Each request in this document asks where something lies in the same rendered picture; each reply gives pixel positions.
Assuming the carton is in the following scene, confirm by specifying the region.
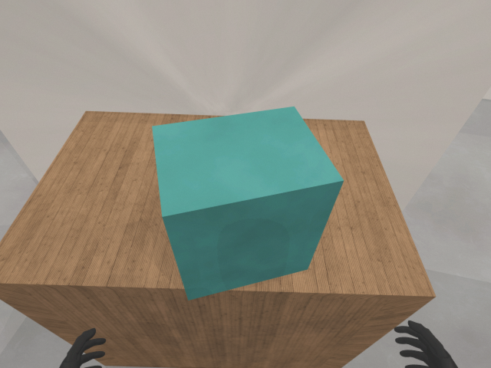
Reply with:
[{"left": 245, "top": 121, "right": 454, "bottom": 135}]
[{"left": 152, "top": 107, "right": 344, "bottom": 301}]

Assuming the robot left hand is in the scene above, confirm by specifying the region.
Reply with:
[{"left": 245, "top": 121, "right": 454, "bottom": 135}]
[{"left": 59, "top": 328, "right": 106, "bottom": 368}]

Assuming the robot right hand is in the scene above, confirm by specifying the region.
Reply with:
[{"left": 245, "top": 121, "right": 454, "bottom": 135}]
[{"left": 394, "top": 320, "right": 458, "bottom": 368}]

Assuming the pedestal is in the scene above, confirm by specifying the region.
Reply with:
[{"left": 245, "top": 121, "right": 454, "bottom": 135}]
[{"left": 0, "top": 111, "right": 436, "bottom": 368}]

